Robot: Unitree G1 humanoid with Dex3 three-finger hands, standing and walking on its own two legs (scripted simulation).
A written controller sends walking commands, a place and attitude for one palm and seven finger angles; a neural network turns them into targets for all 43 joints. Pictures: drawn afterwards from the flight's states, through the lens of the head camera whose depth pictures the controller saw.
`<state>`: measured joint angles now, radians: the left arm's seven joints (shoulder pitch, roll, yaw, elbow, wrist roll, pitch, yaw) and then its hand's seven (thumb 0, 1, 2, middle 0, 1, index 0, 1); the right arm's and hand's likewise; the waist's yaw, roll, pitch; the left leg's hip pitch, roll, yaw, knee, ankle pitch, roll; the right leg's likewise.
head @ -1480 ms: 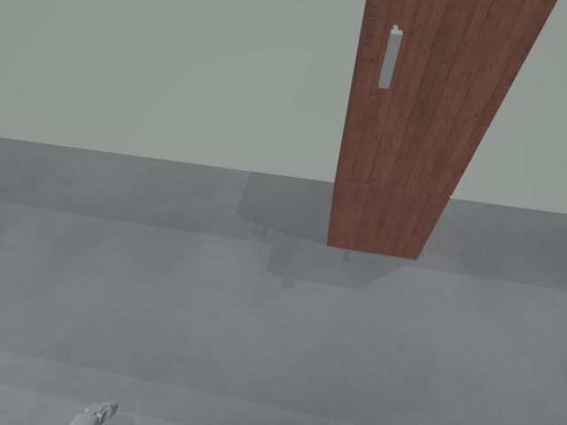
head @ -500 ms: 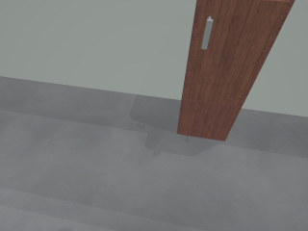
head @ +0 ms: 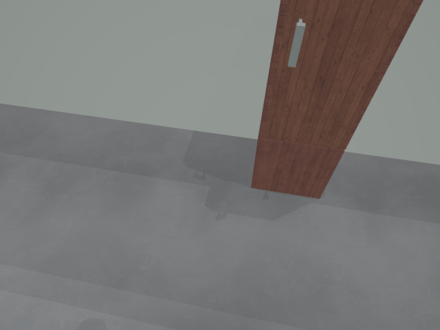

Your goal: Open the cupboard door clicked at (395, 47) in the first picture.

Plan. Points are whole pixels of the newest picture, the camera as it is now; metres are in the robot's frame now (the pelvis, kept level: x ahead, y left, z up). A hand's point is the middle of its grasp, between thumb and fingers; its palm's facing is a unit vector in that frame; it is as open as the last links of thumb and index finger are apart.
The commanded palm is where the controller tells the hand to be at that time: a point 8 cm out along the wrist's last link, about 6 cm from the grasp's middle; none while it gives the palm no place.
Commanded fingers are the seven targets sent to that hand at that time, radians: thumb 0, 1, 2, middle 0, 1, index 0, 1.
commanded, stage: walk to a spot facing it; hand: left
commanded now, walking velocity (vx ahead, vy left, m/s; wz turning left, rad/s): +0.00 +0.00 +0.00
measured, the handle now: (296, 42) +0.94 -0.19 +0.10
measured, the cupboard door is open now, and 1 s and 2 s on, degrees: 0 0 0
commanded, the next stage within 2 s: none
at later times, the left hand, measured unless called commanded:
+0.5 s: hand out of the picture +0.07 +0.18 -0.18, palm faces -0.17 -0.95 -0.28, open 7.4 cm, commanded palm none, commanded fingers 0.00 0.90 0.90 -0.20 -0.30 -0.20 -0.30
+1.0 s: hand out of the picture +0.12 +0.20 -0.19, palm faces -0.36 -0.91 -0.22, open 7.4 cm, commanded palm none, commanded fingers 0.00 0.90 0.90 -0.20 -0.30 -0.20 -0.30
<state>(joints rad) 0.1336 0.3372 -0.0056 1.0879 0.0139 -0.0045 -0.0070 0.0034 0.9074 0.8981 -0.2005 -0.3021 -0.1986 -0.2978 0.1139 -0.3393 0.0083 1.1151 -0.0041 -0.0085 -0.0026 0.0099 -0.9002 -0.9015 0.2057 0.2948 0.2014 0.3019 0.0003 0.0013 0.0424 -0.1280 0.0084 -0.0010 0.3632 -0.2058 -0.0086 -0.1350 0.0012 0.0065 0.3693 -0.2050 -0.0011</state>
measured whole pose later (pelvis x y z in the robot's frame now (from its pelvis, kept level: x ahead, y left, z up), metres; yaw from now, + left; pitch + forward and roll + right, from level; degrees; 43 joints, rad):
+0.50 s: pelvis -0.02 -0.02 -0.03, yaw -12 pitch -2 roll +2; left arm 0.24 0.23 0.04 0.94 0.03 0.05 -0.02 0.00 0.91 0.90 -0.20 -0.30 -0.20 -0.30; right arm 0.15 -0.24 -0.04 0.98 -0.01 0.04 -0.02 0.01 -0.90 -0.90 0.21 0.29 0.20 0.30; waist 0.03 0.03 0.10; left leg -0.28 0.10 0.15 0.75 -0.43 -0.04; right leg -0.33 0.01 -0.01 0.71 -0.33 -0.01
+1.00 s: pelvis -0.03 +0.03 -0.02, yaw -26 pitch +2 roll -1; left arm 0.23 0.26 0.08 0.91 0.02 0.06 0.00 0.00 0.91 0.90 -0.20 -0.30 -0.20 -0.30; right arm 0.11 -0.21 -0.04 0.90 0.00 0.01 -0.04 0.01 -0.90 -0.90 0.20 0.29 0.20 0.30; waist 0.04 -0.06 0.04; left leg -0.26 0.00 0.01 0.55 -0.33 -0.01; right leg -0.39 0.11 0.21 0.55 -0.20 0.01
